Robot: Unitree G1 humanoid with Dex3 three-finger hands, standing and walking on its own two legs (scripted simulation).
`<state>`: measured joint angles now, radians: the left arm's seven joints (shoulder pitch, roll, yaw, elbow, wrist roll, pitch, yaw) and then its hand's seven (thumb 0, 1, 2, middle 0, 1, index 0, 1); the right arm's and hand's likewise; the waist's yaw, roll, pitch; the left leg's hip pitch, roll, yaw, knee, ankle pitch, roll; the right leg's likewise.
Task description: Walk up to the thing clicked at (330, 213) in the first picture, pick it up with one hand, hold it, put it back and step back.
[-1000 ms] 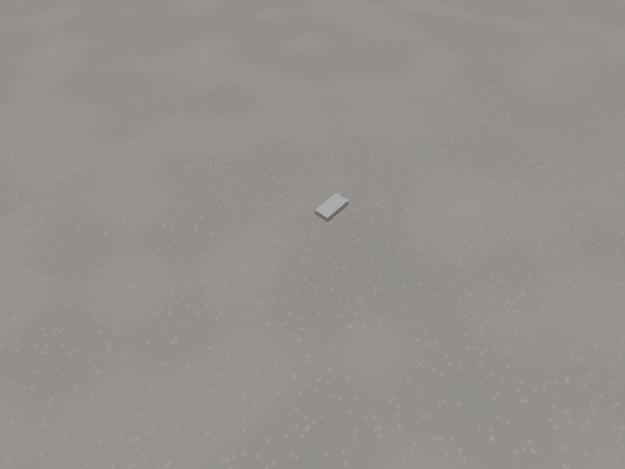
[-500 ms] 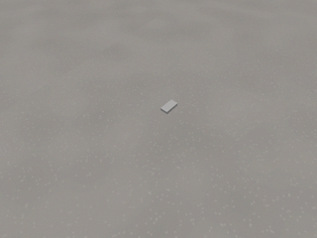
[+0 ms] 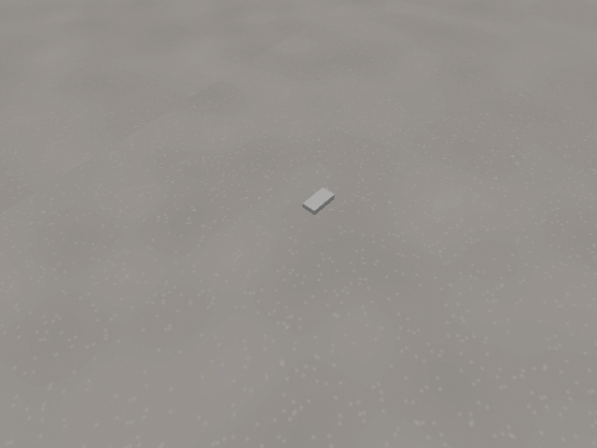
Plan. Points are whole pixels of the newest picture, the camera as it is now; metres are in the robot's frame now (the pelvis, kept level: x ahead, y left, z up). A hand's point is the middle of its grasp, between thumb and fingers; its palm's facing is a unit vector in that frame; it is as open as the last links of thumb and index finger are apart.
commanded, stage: stand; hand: left
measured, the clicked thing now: (318, 200) +1.28 -0.07 -0.77
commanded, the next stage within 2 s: walk up in 0.12 s
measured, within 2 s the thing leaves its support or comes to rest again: neither
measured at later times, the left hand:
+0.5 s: hand out of the picture +0.08 +0.24 -0.15, palm faces +0.26 -0.90 -0.36, open 7.4 cm
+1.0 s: hand (212, 406) +0.22 +0.16 -0.16, palm faces +0.38 -0.86 -0.34, open 7.4 cm
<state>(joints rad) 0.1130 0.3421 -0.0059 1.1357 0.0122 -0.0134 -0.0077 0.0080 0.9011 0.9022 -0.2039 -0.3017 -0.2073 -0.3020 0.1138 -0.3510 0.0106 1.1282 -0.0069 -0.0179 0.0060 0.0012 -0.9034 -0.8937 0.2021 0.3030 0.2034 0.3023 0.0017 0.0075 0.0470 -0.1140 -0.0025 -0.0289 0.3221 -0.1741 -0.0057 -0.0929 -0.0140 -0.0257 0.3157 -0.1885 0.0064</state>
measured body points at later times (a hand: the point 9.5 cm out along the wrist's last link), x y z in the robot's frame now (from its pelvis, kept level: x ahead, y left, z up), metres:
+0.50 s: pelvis +0.08 -0.06 -0.01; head +0.08 -0.05 +0.44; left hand +0.06 +0.29 -0.12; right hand +0.21 -0.39 -0.11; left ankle +0.07 +0.07 -0.70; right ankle +0.00 -0.16 -0.75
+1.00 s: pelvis +0.28 -0.14 -0.03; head +0.26 -0.12 +0.42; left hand +0.19 +0.21 -0.14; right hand +0.47 -0.43 -0.12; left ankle +0.24 +0.06 -0.75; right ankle +0.44 -0.28 -0.73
